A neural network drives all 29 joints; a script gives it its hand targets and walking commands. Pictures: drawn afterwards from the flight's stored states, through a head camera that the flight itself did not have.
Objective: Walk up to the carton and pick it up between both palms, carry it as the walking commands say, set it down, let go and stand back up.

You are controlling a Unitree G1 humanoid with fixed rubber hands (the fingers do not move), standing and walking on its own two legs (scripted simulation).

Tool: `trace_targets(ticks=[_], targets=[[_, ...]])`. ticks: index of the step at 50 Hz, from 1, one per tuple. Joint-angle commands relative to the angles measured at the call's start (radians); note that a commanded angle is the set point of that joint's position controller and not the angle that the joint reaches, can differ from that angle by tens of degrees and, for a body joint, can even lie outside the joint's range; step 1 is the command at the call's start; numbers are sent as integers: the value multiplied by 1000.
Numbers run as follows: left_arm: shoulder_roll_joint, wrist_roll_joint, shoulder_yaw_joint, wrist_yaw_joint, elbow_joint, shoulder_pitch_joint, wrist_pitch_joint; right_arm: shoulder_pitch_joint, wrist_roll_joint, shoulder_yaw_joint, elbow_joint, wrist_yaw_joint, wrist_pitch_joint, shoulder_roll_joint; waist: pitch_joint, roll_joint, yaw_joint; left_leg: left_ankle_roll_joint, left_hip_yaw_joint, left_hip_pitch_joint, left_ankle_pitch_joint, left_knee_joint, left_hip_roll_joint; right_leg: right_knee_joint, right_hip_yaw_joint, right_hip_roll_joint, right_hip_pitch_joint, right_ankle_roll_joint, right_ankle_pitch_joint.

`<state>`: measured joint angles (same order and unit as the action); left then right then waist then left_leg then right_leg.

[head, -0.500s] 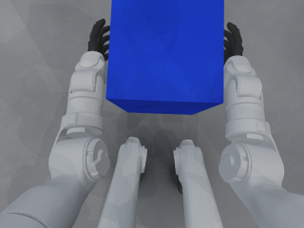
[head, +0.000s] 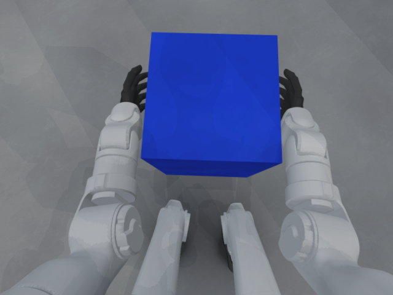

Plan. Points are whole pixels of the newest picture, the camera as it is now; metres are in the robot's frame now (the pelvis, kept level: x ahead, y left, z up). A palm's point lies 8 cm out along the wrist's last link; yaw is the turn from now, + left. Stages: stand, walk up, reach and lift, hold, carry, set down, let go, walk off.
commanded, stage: reach and lift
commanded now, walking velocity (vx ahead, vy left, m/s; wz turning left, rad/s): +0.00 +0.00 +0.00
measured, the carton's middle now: (209, 120) +0.45 +0.00 -0.12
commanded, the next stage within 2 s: none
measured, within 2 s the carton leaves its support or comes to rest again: neither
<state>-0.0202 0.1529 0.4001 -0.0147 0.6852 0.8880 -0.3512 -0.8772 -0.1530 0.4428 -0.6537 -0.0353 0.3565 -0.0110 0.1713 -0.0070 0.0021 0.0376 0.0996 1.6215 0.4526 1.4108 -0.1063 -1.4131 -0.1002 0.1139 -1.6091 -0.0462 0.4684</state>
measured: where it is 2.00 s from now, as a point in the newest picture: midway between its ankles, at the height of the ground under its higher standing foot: (202, 252)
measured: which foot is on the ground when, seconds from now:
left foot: down 0.00-1.00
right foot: down 0.00-1.00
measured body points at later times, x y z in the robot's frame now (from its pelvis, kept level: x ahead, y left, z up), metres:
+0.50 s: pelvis +0.02 +0.00 +0.07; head +0.20 +0.00 +0.48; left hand +0.44 +0.16 +0.01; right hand +0.44 -0.16 +0.01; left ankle +0.08 +0.12 -0.56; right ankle +0.08 -0.13 -0.56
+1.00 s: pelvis +0.05 +0.00 +0.13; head +0.17 +0.00 +0.56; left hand +0.42 +0.16 +0.08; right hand +0.42 -0.16 +0.09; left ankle +0.08 +0.12 -0.56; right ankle +0.08 -0.13 -0.56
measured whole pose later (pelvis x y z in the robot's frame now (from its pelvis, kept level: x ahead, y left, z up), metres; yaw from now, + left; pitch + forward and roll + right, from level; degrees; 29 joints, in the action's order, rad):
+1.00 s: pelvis +0.05 +0.00 +0.13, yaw +0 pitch +22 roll +0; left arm 0.08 0.22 0.35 0.03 0.56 0.50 -0.35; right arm -0.49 -0.19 0.37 -0.54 0.00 0.34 -0.10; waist 0.14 -0.01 0.01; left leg 0.02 0.13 0.88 0.31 0.82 -0.08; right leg -0.83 -0.14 0.08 -0.88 -0.02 0.33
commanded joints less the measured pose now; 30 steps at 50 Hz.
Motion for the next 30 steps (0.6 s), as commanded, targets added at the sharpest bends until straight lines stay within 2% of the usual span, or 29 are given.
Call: trace_targets(ticks=[1,30], targets=[[1085,-125,-532,223,-26,627,21,-655,131,-554,16,232,-25,-1071,932,15,3,-6,-113,-609,-295,-161,-53,163,126,56,492,-6,-279],[1123,-83,-582,238,-75,329,44,-345,104,-620,67,242,-48,-1106,733,10,1,-20,-53,-902,-359,-446,-31,453,67,24,789,11,-352]])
